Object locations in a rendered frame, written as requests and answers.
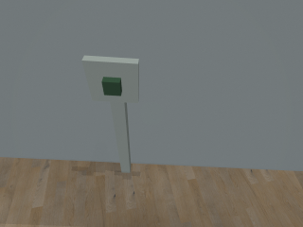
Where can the button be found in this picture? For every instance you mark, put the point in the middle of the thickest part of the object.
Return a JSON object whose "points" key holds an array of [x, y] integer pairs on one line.
{"points": [[111, 86]]}

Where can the panel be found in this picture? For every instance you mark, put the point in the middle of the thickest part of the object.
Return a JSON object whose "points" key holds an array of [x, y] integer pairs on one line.
{"points": [[97, 67]]}

